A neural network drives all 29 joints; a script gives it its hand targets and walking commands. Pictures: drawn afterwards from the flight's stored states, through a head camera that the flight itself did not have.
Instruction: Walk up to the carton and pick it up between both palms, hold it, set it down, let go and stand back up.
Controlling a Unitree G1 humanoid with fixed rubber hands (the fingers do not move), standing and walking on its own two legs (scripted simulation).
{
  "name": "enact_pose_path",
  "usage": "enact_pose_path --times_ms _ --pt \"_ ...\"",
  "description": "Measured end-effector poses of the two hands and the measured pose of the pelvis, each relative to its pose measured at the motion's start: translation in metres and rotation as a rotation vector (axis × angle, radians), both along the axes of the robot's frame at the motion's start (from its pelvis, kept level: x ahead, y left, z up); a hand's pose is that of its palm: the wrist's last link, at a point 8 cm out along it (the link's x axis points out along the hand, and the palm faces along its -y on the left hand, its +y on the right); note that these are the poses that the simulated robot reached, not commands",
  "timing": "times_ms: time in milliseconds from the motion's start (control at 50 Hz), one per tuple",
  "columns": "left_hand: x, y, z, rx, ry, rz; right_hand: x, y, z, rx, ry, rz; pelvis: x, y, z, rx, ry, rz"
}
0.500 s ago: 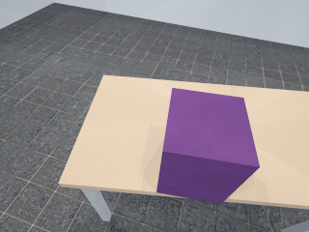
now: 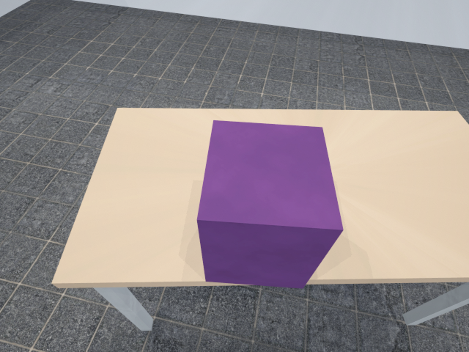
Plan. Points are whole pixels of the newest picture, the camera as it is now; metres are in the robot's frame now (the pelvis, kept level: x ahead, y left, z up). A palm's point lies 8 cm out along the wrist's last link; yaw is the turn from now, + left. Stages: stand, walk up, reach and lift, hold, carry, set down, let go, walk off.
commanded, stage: walk up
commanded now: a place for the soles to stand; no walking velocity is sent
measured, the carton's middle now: (260, 209) +0.37 -0.05 +0.01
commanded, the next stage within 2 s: none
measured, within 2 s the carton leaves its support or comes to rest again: neither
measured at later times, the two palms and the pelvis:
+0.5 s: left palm out of the picture +0.03 +0.21 -0.13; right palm out of the picture -0.05 -0.30 -0.14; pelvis -0.04 -0.05 +0.00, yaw -5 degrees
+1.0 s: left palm out of the picture +0.00 +0.17 -0.13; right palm out of the picture -0.08 -0.31 -0.12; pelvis -0.08 -0.07 +0.00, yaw -7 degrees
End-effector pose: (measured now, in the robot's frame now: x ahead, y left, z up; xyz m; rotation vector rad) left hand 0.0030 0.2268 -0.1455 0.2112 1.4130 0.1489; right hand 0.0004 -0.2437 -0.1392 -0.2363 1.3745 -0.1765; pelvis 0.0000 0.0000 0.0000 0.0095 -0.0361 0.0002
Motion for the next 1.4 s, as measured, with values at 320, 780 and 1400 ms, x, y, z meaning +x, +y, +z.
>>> enact_pose_path --times_ms 320,780,1400 --pt "0.028 -0.021 0.013 0.041 -0.142 -0.094 -0.019 -0.040 -0.004 0.020 -0.052 -0.028 -0.020 -0.038 -0.002 0.005 -0.017 -0.074" --pt "0.019 -0.040 0.019 0.064 -0.263 -0.145 -0.065 -0.091 -0.012 -0.012 -0.106 -0.080 -0.064 -0.067 -0.015 0.005 -0.063 -0.126" --pt "-0.057 -0.029 0.018 0.016 -0.082 -0.088 -0.153 -0.047 0.012 0.029 0.045 -0.116 -0.086 -0.056 0.010 -0.013 -0.007 -0.105"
